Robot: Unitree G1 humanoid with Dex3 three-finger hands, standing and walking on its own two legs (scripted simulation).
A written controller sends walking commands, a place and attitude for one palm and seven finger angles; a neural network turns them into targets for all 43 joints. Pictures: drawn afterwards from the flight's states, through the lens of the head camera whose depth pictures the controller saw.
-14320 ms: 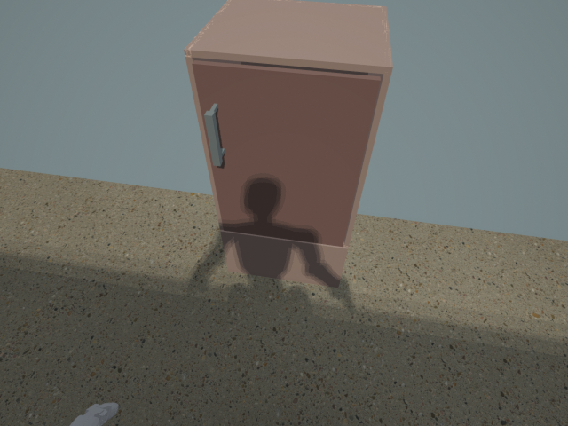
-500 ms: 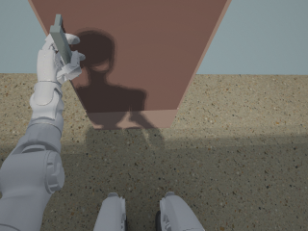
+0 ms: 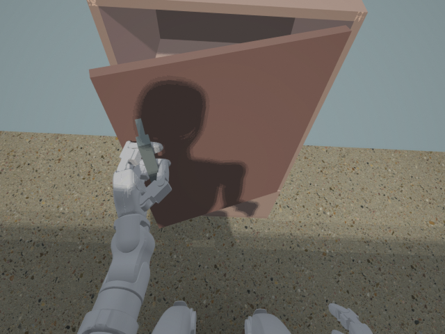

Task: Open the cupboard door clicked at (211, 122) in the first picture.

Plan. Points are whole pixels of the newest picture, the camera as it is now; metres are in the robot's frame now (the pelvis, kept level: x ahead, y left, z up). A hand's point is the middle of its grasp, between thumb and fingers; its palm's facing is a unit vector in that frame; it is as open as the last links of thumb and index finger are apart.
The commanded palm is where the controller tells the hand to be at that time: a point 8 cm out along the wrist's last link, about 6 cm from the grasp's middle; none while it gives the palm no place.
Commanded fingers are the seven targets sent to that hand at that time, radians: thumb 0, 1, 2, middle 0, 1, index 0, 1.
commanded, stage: pull the door open along its arc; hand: left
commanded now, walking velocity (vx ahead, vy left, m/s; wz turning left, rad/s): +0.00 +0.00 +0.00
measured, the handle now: (149, 157) +0.42 +0.15 +0.04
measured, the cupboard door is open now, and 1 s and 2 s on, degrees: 21 40 45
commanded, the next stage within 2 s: open thumb and fingers to let go in 0.42 s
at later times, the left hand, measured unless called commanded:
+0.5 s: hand (213, 242) +0.27 +0.03 +0.04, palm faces +0.29 -0.96 -0.02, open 5.7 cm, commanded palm +0.23 +0.07 +0.03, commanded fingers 0.00 0.90 0.90 -0.40 -1.35 -0.40 -1.35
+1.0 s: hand (211, 238) +0.27 +0.03 +0.03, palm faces +0.35 -0.93 -0.03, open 11.9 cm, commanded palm +0.22 +0.06 +0.03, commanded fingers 0.00 -0.50 0.30 -0.28 -1.05 -0.28 -1.05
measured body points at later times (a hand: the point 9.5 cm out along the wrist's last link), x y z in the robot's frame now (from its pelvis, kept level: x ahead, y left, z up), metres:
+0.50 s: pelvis -0.01 -0.03 +0.00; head +0.03 -0.04 +0.45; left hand +0.24 +0.08 +0.04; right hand +0.17 -0.23 -0.10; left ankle +0.02 +0.10 -0.65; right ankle -0.01 -0.12 -0.65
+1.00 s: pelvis +0.00 -0.05 +0.00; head +0.06 -0.07 +0.44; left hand +0.25 +0.08 +0.04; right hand +0.18 -0.26 -0.11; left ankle +0.02 +0.10 -0.65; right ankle -0.01 -0.12 -0.65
